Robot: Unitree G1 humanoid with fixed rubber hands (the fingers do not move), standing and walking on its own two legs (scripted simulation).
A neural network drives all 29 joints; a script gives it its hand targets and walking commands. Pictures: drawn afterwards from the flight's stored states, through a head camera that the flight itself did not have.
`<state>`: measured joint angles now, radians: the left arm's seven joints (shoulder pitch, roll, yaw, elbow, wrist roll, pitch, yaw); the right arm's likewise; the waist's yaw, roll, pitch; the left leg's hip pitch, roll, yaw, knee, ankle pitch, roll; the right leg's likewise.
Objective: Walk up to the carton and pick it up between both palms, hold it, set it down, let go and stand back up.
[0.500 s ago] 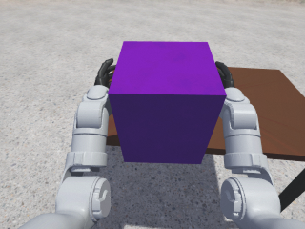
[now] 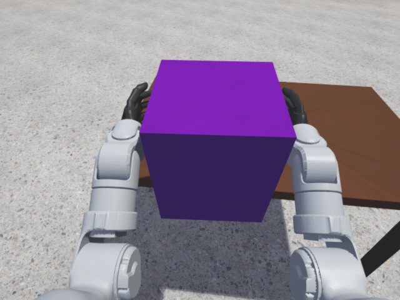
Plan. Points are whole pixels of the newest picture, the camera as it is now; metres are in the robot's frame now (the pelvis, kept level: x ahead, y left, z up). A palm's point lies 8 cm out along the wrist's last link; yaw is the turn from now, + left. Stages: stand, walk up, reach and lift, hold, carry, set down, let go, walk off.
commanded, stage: hold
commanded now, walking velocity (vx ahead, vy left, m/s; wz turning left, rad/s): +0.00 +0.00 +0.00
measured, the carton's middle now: (213, 144) +0.36 +0.00 +0.16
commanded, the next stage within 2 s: set down in 1.96 s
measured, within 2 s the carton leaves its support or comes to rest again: neither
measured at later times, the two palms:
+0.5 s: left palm (133, 123) +0.36 +0.15 +0.21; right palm (294, 129) +0.37 -0.15 +0.20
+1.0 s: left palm (134, 120) +0.37 +0.15 +0.21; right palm (294, 126) +0.37 -0.15 +0.20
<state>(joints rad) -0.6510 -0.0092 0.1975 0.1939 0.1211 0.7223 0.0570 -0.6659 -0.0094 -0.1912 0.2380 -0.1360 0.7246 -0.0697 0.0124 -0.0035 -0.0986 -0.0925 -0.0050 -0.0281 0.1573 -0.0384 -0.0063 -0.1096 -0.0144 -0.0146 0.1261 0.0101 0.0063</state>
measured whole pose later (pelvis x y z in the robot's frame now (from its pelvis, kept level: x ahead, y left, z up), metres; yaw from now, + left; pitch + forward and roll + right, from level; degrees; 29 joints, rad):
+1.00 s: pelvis +0.01 +0.00 +0.00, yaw +0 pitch +0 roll +0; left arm -0.64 -0.01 0.19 0.15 0.13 0.72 0.04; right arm -0.64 0.00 -0.19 0.18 -0.15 0.73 -0.06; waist 0.01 0.00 -0.10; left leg -0.08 0.00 -0.03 0.12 -0.03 -0.01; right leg -0.10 -0.01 -0.01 0.09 0.01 0.01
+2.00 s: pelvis +0.01 +0.00 +0.00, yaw +1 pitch +0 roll +0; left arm -0.62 -0.02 0.19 0.12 0.12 0.74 0.04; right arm -0.62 0.01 -0.19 0.15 -0.16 0.74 -0.06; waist 0.00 -0.01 -0.10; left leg -0.08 -0.01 -0.03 0.09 -0.01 0.00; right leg -0.10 -0.01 -0.01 0.06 0.02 0.01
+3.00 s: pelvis +0.04 +0.00 +0.00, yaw +1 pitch +3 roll +0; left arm -0.78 -0.03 0.31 0.49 0.24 0.51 0.00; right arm -0.77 0.02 -0.35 0.49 -0.27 0.52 0.00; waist -0.03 -0.01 -0.11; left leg -0.02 -0.01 -0.02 -0.08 0.05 0.00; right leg -0.04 -0.01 -0.01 -0.09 0.08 0.01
